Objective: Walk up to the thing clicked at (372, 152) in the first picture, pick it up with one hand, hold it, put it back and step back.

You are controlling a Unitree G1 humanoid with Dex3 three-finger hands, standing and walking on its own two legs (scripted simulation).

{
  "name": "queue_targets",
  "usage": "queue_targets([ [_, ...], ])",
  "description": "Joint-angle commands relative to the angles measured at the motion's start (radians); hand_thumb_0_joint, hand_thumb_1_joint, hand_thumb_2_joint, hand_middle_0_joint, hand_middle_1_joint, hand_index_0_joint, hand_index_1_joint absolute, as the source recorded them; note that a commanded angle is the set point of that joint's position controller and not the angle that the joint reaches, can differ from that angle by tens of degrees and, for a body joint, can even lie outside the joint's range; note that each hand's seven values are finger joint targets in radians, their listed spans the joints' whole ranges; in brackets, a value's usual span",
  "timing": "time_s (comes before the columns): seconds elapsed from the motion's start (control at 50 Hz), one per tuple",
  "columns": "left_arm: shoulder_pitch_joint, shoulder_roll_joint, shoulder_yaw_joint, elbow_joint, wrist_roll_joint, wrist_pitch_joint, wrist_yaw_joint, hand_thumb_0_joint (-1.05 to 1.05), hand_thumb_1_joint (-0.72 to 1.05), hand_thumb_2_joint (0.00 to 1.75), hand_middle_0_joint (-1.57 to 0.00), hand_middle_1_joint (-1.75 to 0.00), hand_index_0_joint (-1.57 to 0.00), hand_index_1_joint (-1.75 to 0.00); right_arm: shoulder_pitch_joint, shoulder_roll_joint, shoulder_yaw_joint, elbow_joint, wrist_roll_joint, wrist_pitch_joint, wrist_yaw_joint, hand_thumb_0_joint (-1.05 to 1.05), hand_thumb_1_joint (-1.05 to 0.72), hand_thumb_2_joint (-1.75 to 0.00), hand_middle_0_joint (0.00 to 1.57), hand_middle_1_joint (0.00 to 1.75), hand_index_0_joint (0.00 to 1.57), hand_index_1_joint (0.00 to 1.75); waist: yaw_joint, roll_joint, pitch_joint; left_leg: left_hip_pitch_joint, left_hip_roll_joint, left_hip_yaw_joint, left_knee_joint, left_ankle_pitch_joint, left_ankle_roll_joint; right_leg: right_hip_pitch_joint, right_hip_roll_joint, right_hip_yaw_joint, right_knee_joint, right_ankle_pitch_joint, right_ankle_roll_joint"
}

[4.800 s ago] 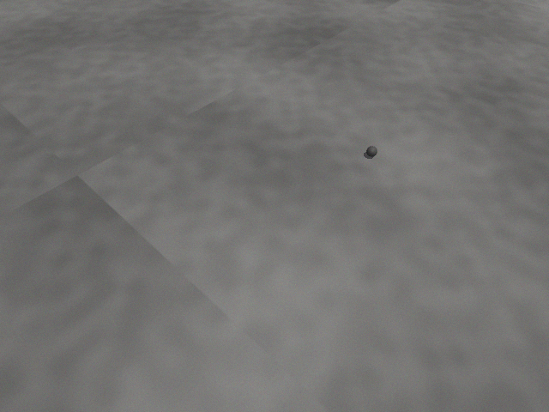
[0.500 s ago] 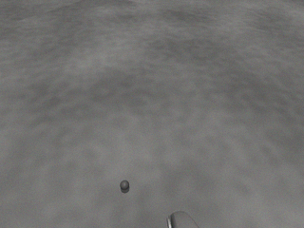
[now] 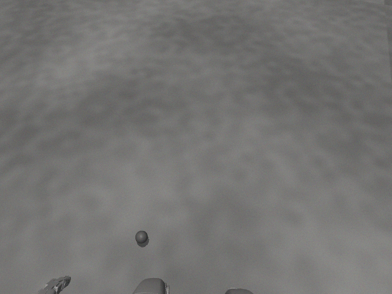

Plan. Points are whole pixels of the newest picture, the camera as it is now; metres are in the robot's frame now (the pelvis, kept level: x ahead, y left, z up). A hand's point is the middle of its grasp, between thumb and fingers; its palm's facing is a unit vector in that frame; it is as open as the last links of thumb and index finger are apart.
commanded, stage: walk up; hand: left
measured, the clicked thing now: (141, 237) +0.44 +0.28 -0.72
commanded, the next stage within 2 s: none
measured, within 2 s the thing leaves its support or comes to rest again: neither
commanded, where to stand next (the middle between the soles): +0.08 +0.03 m, yaw +5 degrees
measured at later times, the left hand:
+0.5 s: hand out of the picture +0.05 +0.27 -0.15, palm faces +0.03 -0.91 -0.42, open 7.3 cm
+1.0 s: hand out of the picture +0.05 +0.27 -0.14, palm faces +0.07 -0.93 -0.36, open 7.3 cm
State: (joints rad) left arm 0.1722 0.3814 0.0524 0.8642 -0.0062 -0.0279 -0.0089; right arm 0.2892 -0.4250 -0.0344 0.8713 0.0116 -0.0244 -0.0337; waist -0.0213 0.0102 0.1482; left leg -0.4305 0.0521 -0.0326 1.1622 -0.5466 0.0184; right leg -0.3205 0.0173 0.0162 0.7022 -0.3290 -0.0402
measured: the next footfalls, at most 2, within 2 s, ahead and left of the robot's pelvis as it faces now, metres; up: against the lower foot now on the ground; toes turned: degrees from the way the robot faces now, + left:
left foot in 0.16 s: +0.10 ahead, +0.14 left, +0.00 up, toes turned +1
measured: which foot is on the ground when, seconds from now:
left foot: up 0.00-0.14, down 0.16-1.00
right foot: down 0.00-1.00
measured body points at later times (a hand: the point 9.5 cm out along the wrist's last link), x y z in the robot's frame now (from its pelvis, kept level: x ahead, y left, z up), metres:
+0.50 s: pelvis -0.02 -0.01 -0.01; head +0.03 -0.02 +0.44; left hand +0.04 +0.31 -0.12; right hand +0.11 -0.32 -0.13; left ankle +0.06 +0.14 -0.71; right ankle -0.01 -0.11 -0.72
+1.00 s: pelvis -0.02 +0.00 +0.01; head +0.01 +0.00 +0.46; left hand +0.05 +0.32 -0.11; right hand +0.08 -0.29 -0.12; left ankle +0.06 +0.14 -0.72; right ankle -0.01 -0.11 -0.72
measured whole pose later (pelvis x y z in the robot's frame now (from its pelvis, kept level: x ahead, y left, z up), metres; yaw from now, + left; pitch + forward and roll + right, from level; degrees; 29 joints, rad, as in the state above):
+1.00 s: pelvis -0.02 +0.00 +0.01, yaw +4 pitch -2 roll -1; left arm 0.10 0.36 0.04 1.09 0.00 -0.01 -0.01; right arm 0.13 -0.35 -0.01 1.06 -0.02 0.01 0.03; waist 0.00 0.02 0.08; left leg -0.35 0.01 -0.06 0.54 -0.16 -0.02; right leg -0.22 0.00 -0.05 0.55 -0.31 -0.01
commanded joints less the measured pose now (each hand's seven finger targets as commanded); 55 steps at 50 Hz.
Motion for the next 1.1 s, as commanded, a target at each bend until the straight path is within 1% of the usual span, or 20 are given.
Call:
queue_targets([
  [0.0,-0.010,0.227,0.050,-0.054,0.012,-0.019,0.033,0.00,0.90,0.90,-0.20,-0.30,-0.20,-0.30,0.118,-0.165,-0.044,-0.010,0.008,-0.014,-0.005,0.00,-0.90,-0.90,0.20,0.30,0.20,0.30,-0.005,-0.107,-0.096,0.020,0.002,0.000,-0.159,0.111,-0.006,-0.014,-0.210,0.150,-0.170,0.631,-0.195],
  [0.08,-0.061,0.248,0.042,-0.051,0.000,-0.013,0.040,0.00,0.90,0.90,-0.20,-0.30,-0.20,-0.30,0.056,-0.151,-0.046,-0.009,0.006,-0.013,0.001,0.00,-0.90,-0.90,0.20,0.30,0.20,0.30,-0.002,-0.200,-0.161,0.161,0.001,0.042,-0.386,0.241,-0.010,-0.039,-0.246,0.156,-0.081,0.707,-0.170],
  [0.12,-0.093,0.247,0.043,-0.056,-0.014,0.005,0.040,0.00,0.90,0.90,-0.20,-0.30,-0.20,-0.30,0.064,-0.168,-0.060,-0.002,-0.012,-0.011,0.002,0.00,-0.90,-0.90,0.20,0.30,0.20,0.30,-0.026,-0.194,-0.177,0.239,-0.022,0.039,-0.492,0.406,0.008,-0.094,-0.223,0.156,-0.005,0.540,-0.124],
  [0.14,-0.080,0.232,0.040,-0.054,-0.015,0.013,0.040,0.00,0.90,0.90,-0.20,-0.30,-0.20,-0.30,0.034,-0.195,-0.070,-0.013,-0.023,-0.012,0.002,0.00,-0.90,-0.90,0.20,0.30,0.20,0.30,-0.018,-0.138,-0.172,0.245,0.007,-0.028,-0.527,0.563,0.026,-0.122,-0.190,0.152,0.025,0.423,-0.091],
  [0.16,-0.066,0.205,0.037,-0.049,-0.022,0.020,0.041,0.00,0.90,0.90,-0.20,-0.30,-0.20,-0.30,-0.010,-0.235,-0.079,-0.028,-0.033,-0.012,0.004,0.00,-0.90,-0.90,0.20,0.30,0.20,0.30,0.000,-0.037,-0.178,0.229,0.095,-0.156,-0.576,0.621,0.065,-0.139,-0.130,0.112,0.068,0.270,-0.045],
  [0.18,-0.039,0.190,0.032,-0.040,-0.026,0.027,0.043,0.00,0.90,0.90,-0.20,-0.30,-0.20,-0.30,-0.065,-0.285,-0.087,-0.047,-0.025,-0.012,0.011,0.00,-0.90,-0.90,0.20,0.30,0.20,0.30,0.021,0.086,-0.192,0.142,0.222,-0.325,-0.689,0.546,0.168,-0.083,-0.034,0.024,0.205,0.062,-0.003],
  [0.2,-0.027,0.203,0.039,-0.009,-0.021,0.036,0.050,0.00,0.90,0.90,-0.20,-0.30,-0.20,-0.30,-0.116,-0.300,-0.088,-0.052,-0.021,-0.013,0.015,0.00,-0.90,-0.90,0.20,0.30,0.20,0.30,0.019,0.175,-0.180,0.063,0.302,-0.433,-0.749,0.472,0.244,-0.032,-0.003,0.007,0.291,-0.203,0.003],
  [0.22,-0.010,0.212,0.043,0.012,-0.015,0.037,0.047,0.00,0.90,0.90,-0.20,-0.30,-0.20,-0.30,-0.144,-0.278,-0.085,-0.049,-0.029,-0.013,0.015,0.00,-0.90,-0.90,0.20,0.30,0.20,0.30,0.033,0.152,-0.164,0.011,0.301,-0.446,-0.759,0.433,0.255,0.003,-0.020,0.032,0.309,-0.233,0.005],
  [0.32,0.047,0.185,0.051,0.067,0.006,0.006,0.033,0.00,0.90,0.90,-0.20,-0.30,-0.20,-0.30,-0.194,-0.187,-0.056,-0.040,-0.018,0.008,0.022,0.00,-0.90,-0.90,0.20,0.30,0.20,0.30,0.073,0.105,-0.258,0.087,0.116,-0.154,-0.534,0.550,0.094,0.117,-0.045,0.020,-0.102,0.013,-0.009],
  [0.36,0.006,0.260,0.063,0.050,0.028,-0.016,0.044,0.00,0.90,0.90,-0.20,-0.30,-0.20,-0.30,-0.190,-0.142,-0.039,-0.047,0.000,0.015,0.025,0.00,-0.90,-0.90,0.20,0.30,0.20,0.30,0.057,-0.036,-0.244,-0.030,-0.017,-0.084,-0.359,0.472,0.020,0.174,-0.219,0.323,-0.195,0.185,-0.080],
  [0.38,-0.052,0.296,0.065,0.042,0.025,-0.017,0.045,0.00,0.90,0.90,-0.20,-0.30,-0.20,-0.30,-0.191,-0.132,-0.039,-0.040,-0.002,0.017,0.017,0.00,-0.90,-0.90,0.20,0.30,0.20,0.30,0.041,-0.080,-0.219,-0.024,-0.052,-0.063,-0.374,0.215,0.002,0.114,-0.320,0.364,-0.198,0.318,-0.157],
  [0.4,-0.106,0.322,0.066,0.028,0.026,-0.018,0.046,0.00,0.90,0.90,-0.20,-0.30,-0.20,-0.30,-0.180,-0.153,-0.050,-0.024,-0.008,0.019,0.014,0.00,-0.90,-0.90,0.20,0.30,0.20,0.30,0.027,-0.130,-0.216,0.051,-0.038,-0.044,-0.336,0.102,0.007,0.010,-0.360,0.406,-0.209,0.329,-0.193],
  [0.42,-0.132,0.295,0.060,0.028,0.023,-0.016,0.045,0.00,0.90,0.90,-0.20,-0.30,-0.20,-0.30,-0.179,-0.159,-0.057,-0.010,-0.013,0.018,0.018,0.00,-0.90,-0.90,0.20,0.30,0.20,0.30,0.008,-0.116,-0.179,0.104,-0.032,-0.035,-0.332,0.110,0.007,-0.061,-0.342,0.356,-0.213,0.308,-0.182],
  [0.46,-0.162,0.269,0.053,0.031,0.023,-0.013,0.041,0.00,0.90,0.90,-0.20,-0.30,-0.20,-0.30,-0.160,-0.159,-0.060,0.011,-0.011,0.013,0.031,0.00,-0.90,-0.90,0.20,0.30,0.20,0.30,-0.015,-0.095,-0.154,0.152,-0.039,0.003,-0.438,0.312,0.023,-0.061,-0.239,0.198,-0.175,0.265,-0.100],
  [0.52,-0.138,0.241,0.044,0.050,0.022,-0.013,0.036,0.00,0.90,0.90,-0.20,-0.30,-0.20,-0.30,-0.180,-0.156,-0.054,0.020,-0.014,0.007,0.035,0.00,-0.90,-0.90,0.20,0.30,0.20,0.30,0.005,-0.095,-0.194,0.232,0.000,-0.051,-0.510,0.521,0.048,-0.048,-0.174,0.138,-0.130,0.202,-0.038],
  [0.58,-0.112,0.216,0.035,0.083,0.023,0.000,0.029,0.00,0.90,0.90,-0.20,-0.30,-0.20,-0.30,-0.231,-0.172,-0.055,0.027,-0.022,0.013,0.043,0.00,-0.90,-0.90,0.20,0.30,0.20,0.30,0.026,-0.048,-0.152,0.131,0.038,-0.164,-0.603,0.182,0.061,-0.059,-0.142,0.140,-0.223,-0.213,-0.027],
  [0.64,-0.135,0.223,0.036,0.093,0.024,0.002,0.020,0.00,0.90,0.90,-0.20,-0.30,-0.20,-0.30,-0.221,-0.178,-0.051,0.051,-0.030,0.016,0.048,0.00,-0.90,-0.90,0.20,0.30,0.20,0.30,0.009,-0.042,-0.103,0.126,0.016,-0.148,-0.660,0.058,0.036,-0.103,-0.153,0.167,-0.271,-0.322,-0.039],
  [0.76,-0.112,0.198,0.035,0.131,0.013,-0.003,0.015,0.00,0.90,0.90,-0.20,-0.30,-0.20,-0.30,-0.232,-0.173,-0.035,0.081,-0.032,0.005,0.054,0.00,-0.90,-0.90,0.20,0.30,0.20,0.30,0.030,0.028,-0.141,0.075,0.050,-0.197,-0.765,0.106,0.038,0.061,-0.102,0.081,-0.245,-0.159,-0.024],
  [0.86,-0.089,0.188,0.032,0.153,0.011,-0.001,0.011,0.00,0.90,0.90,-0.20,-0.30,-0.20,-0.30,-0.246,-0.180,-0.034,0.092,-0.034,0.006,0.052,0.00,-0.90,-0.90,0.20,0.30,0.20,0.30,0.039,0.062,-0.136,0.076,0.061,-0.212,-0.808,0.065,0.033,0.073,-0.095,0.058,-0.260,-0.163,-0.017],
  [1.08,-0.137,0.210,0.035,0.158,0.010,-0.013,0.023,0.00,0.90,0.90,-0.20,-0.30,-0.20,-0.30,-0.219,-0.152,-0.029,0.118,-0.016,0.000,0.044,0.00,-0.90,-0.90,0.20,0.30,0.20,0.30,0.016,-0.015,-0.217,0.192,0.032,-0.115,-0.669,0.560,0.034,0.144,-0.144,0.058,-0.282,0.156,-0.008],
])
